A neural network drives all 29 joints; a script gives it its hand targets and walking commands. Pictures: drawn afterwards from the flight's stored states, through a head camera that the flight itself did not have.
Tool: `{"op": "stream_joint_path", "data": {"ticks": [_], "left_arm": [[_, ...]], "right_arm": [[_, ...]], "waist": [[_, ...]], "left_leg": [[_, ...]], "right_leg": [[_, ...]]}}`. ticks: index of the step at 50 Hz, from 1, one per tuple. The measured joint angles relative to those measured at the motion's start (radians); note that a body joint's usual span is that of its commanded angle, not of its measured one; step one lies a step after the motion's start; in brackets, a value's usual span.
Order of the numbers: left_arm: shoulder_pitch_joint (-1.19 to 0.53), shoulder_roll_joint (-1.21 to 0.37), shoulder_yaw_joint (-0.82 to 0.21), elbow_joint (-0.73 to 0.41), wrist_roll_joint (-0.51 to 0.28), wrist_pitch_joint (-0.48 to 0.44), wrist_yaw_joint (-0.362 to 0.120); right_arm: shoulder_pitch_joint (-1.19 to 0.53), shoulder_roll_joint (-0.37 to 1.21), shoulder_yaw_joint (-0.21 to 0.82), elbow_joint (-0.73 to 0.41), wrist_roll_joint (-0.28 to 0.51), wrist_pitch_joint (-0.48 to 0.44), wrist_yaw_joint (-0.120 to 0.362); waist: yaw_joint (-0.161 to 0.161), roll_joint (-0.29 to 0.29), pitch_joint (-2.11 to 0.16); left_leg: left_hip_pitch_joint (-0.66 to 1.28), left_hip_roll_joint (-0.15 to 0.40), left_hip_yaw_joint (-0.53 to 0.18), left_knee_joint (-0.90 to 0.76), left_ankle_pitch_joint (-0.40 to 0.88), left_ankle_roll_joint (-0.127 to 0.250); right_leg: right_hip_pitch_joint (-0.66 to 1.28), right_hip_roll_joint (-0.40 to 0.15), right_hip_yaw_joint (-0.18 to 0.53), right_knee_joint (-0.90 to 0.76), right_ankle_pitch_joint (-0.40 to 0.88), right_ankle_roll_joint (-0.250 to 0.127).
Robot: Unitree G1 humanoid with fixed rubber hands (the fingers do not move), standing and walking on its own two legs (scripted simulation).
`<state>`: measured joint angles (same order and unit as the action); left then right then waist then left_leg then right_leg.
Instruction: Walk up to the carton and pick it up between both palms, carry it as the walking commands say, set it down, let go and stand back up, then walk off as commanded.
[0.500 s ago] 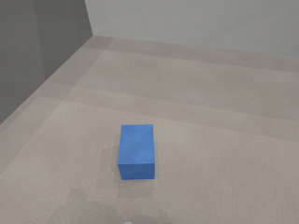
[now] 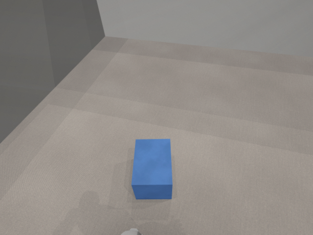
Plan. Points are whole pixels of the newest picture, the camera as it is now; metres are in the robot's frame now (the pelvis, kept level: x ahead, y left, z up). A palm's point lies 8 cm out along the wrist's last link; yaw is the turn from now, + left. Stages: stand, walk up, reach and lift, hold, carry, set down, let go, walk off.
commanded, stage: walk up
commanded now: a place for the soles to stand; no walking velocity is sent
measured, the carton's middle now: (153, 168) +0.62 +0.06 -0.63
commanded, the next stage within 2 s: none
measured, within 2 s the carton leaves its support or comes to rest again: neither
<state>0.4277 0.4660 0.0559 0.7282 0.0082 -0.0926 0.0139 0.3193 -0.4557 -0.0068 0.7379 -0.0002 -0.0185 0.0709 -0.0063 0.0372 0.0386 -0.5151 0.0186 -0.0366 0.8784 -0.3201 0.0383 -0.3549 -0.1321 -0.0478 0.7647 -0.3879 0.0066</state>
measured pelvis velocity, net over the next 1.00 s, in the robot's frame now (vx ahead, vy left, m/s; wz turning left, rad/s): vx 0.05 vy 0.01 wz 0.02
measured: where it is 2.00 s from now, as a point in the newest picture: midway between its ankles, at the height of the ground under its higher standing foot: outside the picture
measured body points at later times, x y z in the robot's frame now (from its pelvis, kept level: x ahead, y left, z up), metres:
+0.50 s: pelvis +0.06 +0.01 -0.01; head +0.07 +0.00 +0.44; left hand +0.16 +0.35 -0.08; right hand +0.13 -0.32 -0.11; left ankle +0.08 +0.14 -0.71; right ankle +0.10 -0.14 -0.71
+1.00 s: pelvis +0.05 +0.01 -0.01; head +0.05 +0.00 +0.44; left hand +0.18 +0.35 -0.07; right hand +0.16 -0.32 -0.11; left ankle +0.08 +0.14 -0.71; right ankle +0.10 -0.14 -0.71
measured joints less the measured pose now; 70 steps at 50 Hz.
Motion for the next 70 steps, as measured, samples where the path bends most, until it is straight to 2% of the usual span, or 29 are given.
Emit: {"op": "stream_joint_path", "data": {"ticks": [2, 4, 7, 11, 14, 16, 17, 19, 21, 23, 27, 31, 38, 56, 59, 62, 64, 66, 68, 70], "left_arm": [[-0.019, 0.000, 0.000, 0.001, 0.000, 0.010, 0.000], [-0.058, -0.001, 0.000, 0.001, 0.000, 0.038, -0.001], [-0.103, 0.000, 0.000, 0.000, 0.000, 0.045, -0.002], [-0.136, 0.000, 0.000, 0.000, 0.000, 0.047, -0.005], [-0.147, 0.001, 0.000, -0.001, 0.000, 0.053, -0.006], [-0.147, 0.001, 0.000, -0.001, 0.000, 0.053, -0.006], [-0.148, 0.000, 0.000, 0.000, 0.000, 0.051, -0.006], [-0.144, 0.000, 0.000, 0.000, 0.000, 0.049, -0.006], [-0.145, 0.000, 0.000, 0.000, 0.000, 0.052, -0.006], [-0.153, 0.000, 0.000, 0.000, 0.000, 0.056, -0.006], [-0.170, 0.000, 0.000, 0.000, 0.000, 0.065, -0.008], [-0.175, 0.000, 0.000, 0.000, 0.000, 0.057, -0.009], [-0.194, 0.000, 0.000, 0.001, 0.000, 0.058, -0.009], [-0.211, 0.000, 0.000, 0.036, 0.000, 0.069, -0.020], [-0.200, 0.000, 0.000, 0.037, 0.000, 0.064, -0.019], [-0.172, 0.000, 0.000, 0.037, 0.000, 0.054, -0.016], [-0.165, 0.000, 0.000, 0.037, 0.000, 0.054, -0.013], [-0.165, -0.001, 0.000, 0.038, 0.000, 0.058, -0.008], [-0.164, -0.001, 0.000, 0.038, 0.000, 0.067, 0.000], [-0.166, 0.000, 0.000, 0.038, 0.000, 0.070, 0.002]], "right_arm": [[0.013, -0.005, 0.000, 0.001, 0.000, -0.013, -0.006], [0.033, 0.009, 0.000, 0.001, 0.000, -0.015, -0.020], [0.054, 0.015, 0.000, 0.001, 0.000, -0.017, -0.037], [0.069, 0.007, 0.000, 0.001, 0.000, -0.021, -0.055], [0.069, 0.006, 0.000, 0.000, 0.000, -0.022, -0.062], [0.065, 0.006, 0.000, 0.000, 0.000, -0.022, -0.063], [0.061, 0.006, 0.000, 0.001, 0.000, -0.021, -0.063], [0.053, 0.008, 0.000, 0.001, 0.000, -0.018, -0.068], [0.051, 0.006, 0.000, 0.001, 0.000, -0.018, -0.073], [0.046, 0.005, 0.000, 0.005, 0.000, -0.018, -0.074], [0.028, 0.006, 0.000, 0.016, 0.000, -0.018, -0.074], [-0.012, 0.006, 0.000, 0.024, 0.000, -0.018, -0.074], [-0.050, 0.006, 0.000, 0.026, 0.000, -0.025, -0.075], [-0.062, 0.006, 0.000, 0.079, 0.000, -0.024, -0.075], [-0.060, 0.006, 0.000, 0.080, 0.000, -0.012, -0.059], [-0.057, 0.003, 0.000, 0.080, 0.000, 0.000, -0.045], [-0.050, -0.002, 0.000, 0.080, 0.000, -0.002, -0.037], [-0.032, -0.003, 0.000, 0.080, 0.000, -0.007, -0.036], [-0.011, 0.004, 0.000, 0.080, 0.000, -0.007, -0.035], [0.005, 0.004, 0.000, 0.080, 0.000, -0.007, -0.035]], "waist": [[-0.001, 0.001, 0.004], [-0.001, -0.014, 0.014], [0.000, -0.018, 0.023], [0.001, -0.018, 0.031], [0.001, -0.019, 0.033], [0.001, -0.020, 0.032], [0.001, -0.018, 0.035], [0.001, -0.018, 0.039], [0.000, -0.017, 0.027], [0.000, -0.016, 0.018], [0.001, -0.016, -0.002], [0.001, -0.016, -0.007], [0.001, -0.017, -0.012], [0.001, -0.017, -0.015], [0.001, -0.016, -0.016], [0.001, -0.016, -0.025], [0.001, -0.016, -0.020], [0.000, -0.010, -0.008], [0.000, -0.008, -0.005], [0.000, -0.007, 0.003]], "left_leg": [[0.052, -0.002, 0.000, -0.060, -0.027, -0.001], [0.054, -0.014, 0.001, -0.017, -0.051, -0.019], [0.081, -0.015, 0.001, -0.028, -0.046, -0.023], [0.101, -0.016, 0.002, -0.031, -0.061, -0.022], [0.094, -0.016, 0.002, -0.031, -0.068, -0.022], [0.084, -0.017, 0.003, -0.030, -0.070, -0.031], [0.081, -0.017, 0.001, -0.028, -0.071, -0.037], [0.085, -0.016, 0.000, -0.026, -0.089, -0.037], [0.088, -0.016, 0.000, -0.029, -0.121, -0.032], [0.095, -0.015, -0.001, -0.039, -0.062, -0.034], [0.098, -0.015, -0.002, -0.039, -0.087, -0.046], [0.095, -0.015, -0.002, -0.039, -0.089, -0.047], [0.095, -0.016, -0.002, -0.039, -0.090, -0.053], [0.093, -0.016, -0.003, -0.039, -0.070, -0.053], [0.092, -0.017, -0.003, -0.038, -0.073, -0.049], [0.076, -0.017, -0.002, -0.018, -0.143, -0.045], [0.073, -0.019, 0.011, -0.021, -0.123, -0.044], [0.084, -0.028, 0.011, -0.028, -0.035, -0.028], [0.098, -0.033, 0.011, -0.031, -0.065, -0.013], [0.111, -0.033, 0.011, -0.042, -0.082, -0.010]], "right_leg": [[-0.011, -0.003, -0.001, 0.080, -0.051, -0.015], [-0.048, 0.002, -0.001, 0.235, -0.103, -0.030], [-0.098, 0.026, 0.000, 0.343, -0.089, -0.035], [-0.113, 0.030, 0.001, 0.305, -0.116, -0.036], [-0.111, 0.030, 0.002, 0.205, -0.100, -0.035], [-0.084, 0.037, 0.003, 0.059, -0.045, -0.038], [-0.081, 0.038, 0.003, 0.031, 0.030, -0.024], [-0.080, 0.036, 0.002, 0.040, 0.057, 0.007], [-0.080, 0.030, 0.002, 0.050, 0.038, 0.012], [-0.080, 0.029, 0.001, 0.066, 0.018, 0.017], [-0.080, 0.029, 0.001, 0.072, 0.001, 0.007], [-0.080, 0.029, 0.001, 0.067, 0.003, 0.026], [-0.080, 0.028, 0.001, 0.067, 0.004, 0.017], [-0.079, 0.028, 0.001, 0.063, 0.023, 0.024], [-0.076, 0.028, 0.001, 0.054, 0.024, 0.022], [-0.073, 0.020, 0.002, 0.038, 0.029, 0.015], [-0.070, 0.005, 0.001, 0.040, 0.025, 0.008], [-0.071, 0.001, 0.000, 0.098, -0.051, -0.009], [-0.084, 0.013, -0.001, 0.175, -0.146, -0.019], [-0.099, 0.024, 0.000, 0.229, -0.159, -0.025]]}}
